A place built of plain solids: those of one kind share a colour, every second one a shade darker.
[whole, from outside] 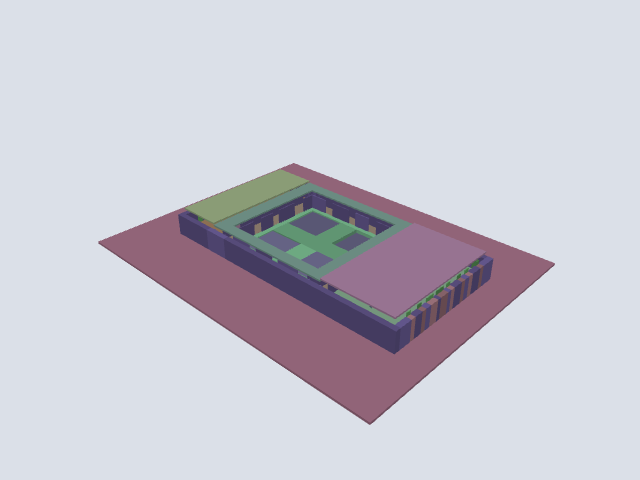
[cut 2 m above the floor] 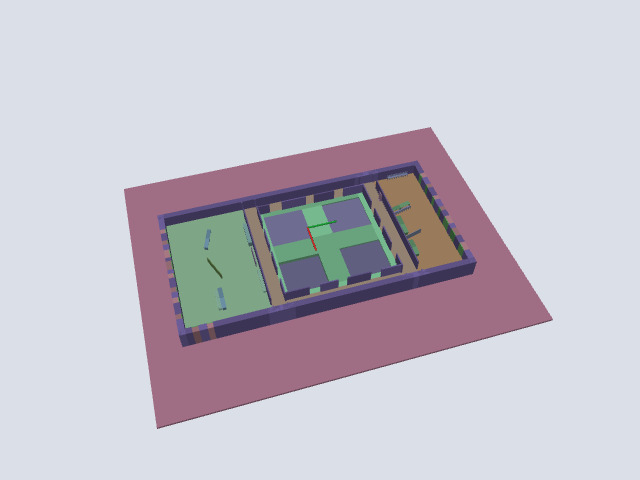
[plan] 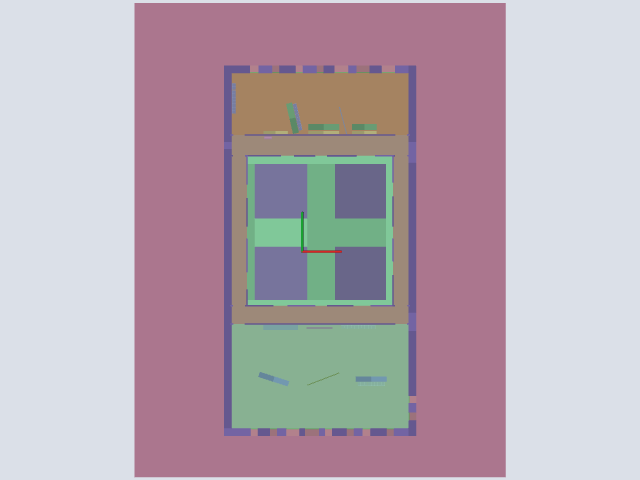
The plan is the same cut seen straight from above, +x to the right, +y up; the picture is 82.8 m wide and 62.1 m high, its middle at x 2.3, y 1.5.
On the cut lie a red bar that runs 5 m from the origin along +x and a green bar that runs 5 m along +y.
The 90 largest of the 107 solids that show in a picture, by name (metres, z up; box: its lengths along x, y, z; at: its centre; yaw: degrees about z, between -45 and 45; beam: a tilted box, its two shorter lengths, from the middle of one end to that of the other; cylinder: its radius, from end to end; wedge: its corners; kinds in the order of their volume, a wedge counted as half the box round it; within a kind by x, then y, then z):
{
 "ground_under_all_1": {"box": [48.06, 61.33, 0.4], "at": [2.32, 1.49, -1.46]},
 "wall_1": {"box": [1.0, 15.39, 3.91], "at": [-9.61, -16.16, 0.65]},
 "wall_2": {"box": [1.0, 4.15, 3.91], "at": [-9.61, -8.19, 0.65]},
 "wall_3": {"box": [1.0, 21.2, 3.91], "at": [-9.61, 2.69, 0.65]},
 "wall_4": {"box": [1.0, 4.5, 3.91], "at": [-9.61, 13.74, 0.65]},
 "wall_5": {"box": [1.0, 9.88, 3.91], "at": [-9.61, 19.13, 0.65]},
 "wall_6": {"box": [3.36, 1.0, 3.91], "at": [-8.43, 23.57, 0.65]},
 "wall_7": {"box": [3.45, 1.0, 3.91], "at": [-8.38, -23.35, 0.65]},
 "wall_8": {"box": [0.2, 2.25, 3.91], "at": [-7.16, -5.99, 0.65]},
 "wall_9": {"box": [0.2, 4.38, 3.91], "at": [-7.16, -0.48, 0.65]},
 "wall_10": {"box": [0.2, 3.73, 3.91], "at": [-7.16, 5.07, 0.65]},
 "wall_11": {"box": [0.2, 3.85, 3.91], "at": [-7.16, 10.56, 0.65]},
 "wall_12": {"box": [3.55, 0.2, 3.91], "at": [-5.48, -7.01, 0.65]},
 "wall_13": {"box": [4.5, 0.2, 3.91], "at": [-5.01, 12.39, 0.65]},
 "wall_14": {"box": [1.6, 1.0, 3.91], "at": [-4.96, -23.35, 0.65]},
 "wall_15": {"box": [1.78, 1.0, 3.91], "at": [-4.75, 23.57, 0.65]},
 "wall_16": {"box": [1.18, 1.0, 3.91], "at": [-2.67, -23.35, 0.65]},
 "wall_17": {"box": [2.13, 1.0, 3.91], "at": [-1.9, 23.57, 0.65]},
 "wall_18": {"box": [3.6, 0.2, 3.91], "at": [-0.1, -7.01, 0.65]},
 "wall_19": {"box": [0.74, 1.0, 3.91], "at": [-0.01, -23.35, 0.65]},
 "wall_20": {"box": [2.75, 0.2, 3.91], "at": [0.32, 12.39, 0.65]},
 "wall_21": {"box": [1.8, 1.0, 3.91], "at": [0.96, 23.57, 0.65]},
 "wall_22": {"box": [19.48, 0.2, 3.91], "at": [2.31, -9.36, 0.65]},
 "wall_23": {"box": [19.48, 0.2, 3.91], "at": [2.31, 15.09, 0.65]},
 "wall_24": {"box": [0.8, 1.0, 3.91], "at": [2.56, -23.35, 0.65]},
 "wall_25": {"box": [1.4, 1.0, 3.91], "at": [3.46, 23.57, 0.65]},
 "wall_26": {"box": [1.91, 1.0, 3.91], "at": [4.82, -23.35, 0.65]},
 "wall_27": {"box": [3.45, 0.2, 3.91], "at": [4.92, -7.01, 0.65]},
 "wall_28": {"box": [3.45, 0.2, 3.91], "at": [4.92, -7.01, 0.65]},
 "wall_29": {"box": [3.88, 0.2, 3.91], "at": [5.13, 12.39, 0.65]},
 "wall_30": {"box": [1.05, 1.0, 3.91], "at": [6.49, 23.57, 0.65]},
 "wall_31": {"box": [1.12, 1.0, 3.91], "at": [7.24, -23.35, 0.65]},
 "wall_32": {"box": [1.58, 1.0, 3.91], "at": [9.51, 23.57, 0.65]},
 "wall_33": {"box": [2.14, 1.0, 3.91], "at": [9.87, -23.35, 0.65]},
 "wall_34": {"box": [3.0, 0.2, 3.91], "at": [10.35, -7.01, 0.65]},
 "wall_35": {"box": [2.58, 0.2, 3.91], "at": [10.71, 12.39, 0.65]},
 "wall_36": {"box": [0.2, 4.08, 3.91], "at": [11.74, -5.08, 0.65]},
 "wall_37": {"box": [0.2, 3.0, 3.91], "at": [11.74, 0.21, 0.65]},
 "wall_38": {"box": [0.2, 3.95, 3.91], "at": [11.74, 5.19, 0.65]},
 "wall_39": {"box": [0.2, 3.58, 3.91], "at": [11.74, 10.7, 0.65]},
 "wall_40": {"box": [2.91, 1.0, 3.91], "at": [13.29, -23.35, 0.65]},
 "wall_41": {"box": [2.75, 1.0, 3.91], "at": [13.37, 23.57, 0.65]},
 "wall_42": {"box": [1.0, 2.02, 3.91], "at": [14.25, -22.84, 0.65]},
 "wall_43": {"box": [1.0, 1.25, 3.91], "at": [14.25, -20.2, 0.65]},
 "wall_44": {"box": [1.0, 10.21, 3.91], "at": [14.25, -13.57, 0.65]},
 "wall_45": {"box": [1.0, 4.15, 3.91], "at": [14.25, -8.19, 0.65]},
 "wall_46": {"box": [1.0, 21.2, 3.91], "at": [14.25, 2.69, 0.65]},
 "wall_47": {"box": [1.0, 4.5, 3.91], "at": [14.25, 13.74, 0.65]},
 "wall_48": {"box": [1.0, 9.88, 3.91], "at": [14.25, 19.13, 0.65]},
 "floor_refectory_1": {"box": [23.05, 13.59, 1.31], "at": [2.32, -16.16, -0.66]},
 "floor_corr_1": {"box": [2.05, 19.4, 1.31], "at": [-8.18, 2.69, -0.66]},
 "floor_corr_2": {"box": [23.05, 2.35, 1.31], "at": [2.32, -8.19, -0.66]},
 "floor_corr_3": {"box": [23.05, 2.7, 1.31], "at": [2.32, 13.74, -0.66]},
 "floor_corr_4": {"box": [2.1, 19.4, 1.31], "at": [12.79, 2.69, -0.66]},
 "floor_breakhall_1": {"box": [23.05, 8.08, 1.31], "at": [2.32, 19.13, -0.66]},
 "floor_gang_1": {"box": [1.0, 17.6, 1.31], "at": [-6.66, 2.54, -0.66]},
 "floor_gang_2": {"box": [6.8, 3.65, 1.31], "at": [-2.75, 2.46, -0.66]},
 "floor_gang_3": {"box": [18.9, 0.75, 1.31], "at": [2.29, -6.64, -0.66]},
 "floor_gang_4": {"box": [18.9, 1.05, 1.31], "at": [2.29, 11.86, -0.66]},
 "floor_gang_5": {"box": [3.6, 17.6, 1.31], "at": [2.44, 2.54, -0.66]},
 "floor_gang_6": {"box": [6.6, 3.65, 1.31], "at": [7.54, 2.46, -0.66]},
 "floor_gang_7": {"box": [0.9, 17.6, 1.31], "at": [11.29, 2.54, -0.66]},
 "step_tier_1": {"box": [6.8, 6.9, 1.31], "at": [-2.75, -2.81, -0.66]},
 "step_tier_2": {"box": [6.8, 7.05, 1.09], "at": [-2.75, 7.81, -0.77]},
 "step_tier_3": {"box": [6.6, 6.9, 0.67], "at": [7.54, -2.81, -0.97]},
 "step_tier_4": {"box": [6.6, 7.05, 1.03], "at": [7.54, 7.81, -0.8]},
 "ceil_refectory_1": {"box": [23.05, 13.59, 0.3], "at": [2.32, -16.16, 3.75]},
 "wall_mass_1": {"box": [0.9, 0.85, 3.91], "at": [-6.21, -23.42, 0.65]},
 "wall_mass_2": {"box": [1.1, 0.85, 3.91], "at": [-6.2, 23.64, 0.65]},
 "wall_mass_3": {"box": [0.9, 0.85, 3.91], "at": [-3.71, -23.42, 0.65]},
 "wall_mass_4": {"box": [0.9, 0.85, 3.91], "at": [-3.42, 23.64, 0.65]},
 "wall_mass_5": {"box": [1.7, 0.85, 3.91], "at": [-1.23, -23.42, 0.65]},
 "wall_mass_6": {"box": [0.9, 0.85, 3.91], "at": [-0.39, 23.64, 0.65]},
 "wall_mass_7": {"box": [1.8, 0.85, 3.91], "at": [1.26, -23.42, 0.65]},
 "wall_mass_8": {"box": [0.9, 0.85, 3.91], "at": [2.31, 23.64, 0.65]},
 "wall_mass_9": {"box": [0.9, 0.85, 3.91], "at": [3.42, -23.42, 0.65]},
 "wall_mass_10": {"box": [1.8, 0.85, 3.91], "at": [5.07, 23.64, 0.65]},
 "wall_mass_11": {"box": [0.9, 0.85, 3.91], "at": [6.22, -23.42, 0.65]},
 "wall_mass_12": {"box": [1.7, 0.85, 3.91], "at": [7.87, 23.64, 0.65]},
 "wall_mass_13": {"box": [1.0, 0.85, 3.91], "at": [8.29, -23.42, 0.65]},
 "wall_mass_14": {"box": [1.7, 0.85, 3.91], "at": [11.14, 23.64, 0.65]},
 "wall_mass_15": {"box": [0.9, 0.85, 3.91], "at": [11.38, -23.42, 0.65]},
 "wall_mass_16": {"box": [0.85, 1.0, 3.91], "at": [14.32, -21.32, 0.65]},
 "wall_mass_17": {"box": [0.85, 0.9, 3.91], "at": [14.32, -19.12, 0.65]},
 "ceil_corr_1": {"box": [2.05, 19.4, 0.3], "at": [-8.18, 2.69, 3.4]},
 "ceil_corr_2": {"box": [23.05, 2.35, 0.3], "at": [2.32, -8.19, 3.4]},
 "ceil_corr_3": {"box": [23.05, 2.7, 0.3], "at": [2.32, 13.74, 3.4]},
 "ceil_corr_4": {"box": [2.1, 19.4, 0.3], "at": [12.79, 2.69, 3.4]},
 "ceil_breakhall_1": {"box": [23.05, 8.08, 0.3], "at": [2.32, 19.13, 3.75]},
 "rail_board_ref_1": {"box": [4.4, 0.12, 2.41], "at": [2.71, -16.5, -0.1], "yaw": 21.0}
}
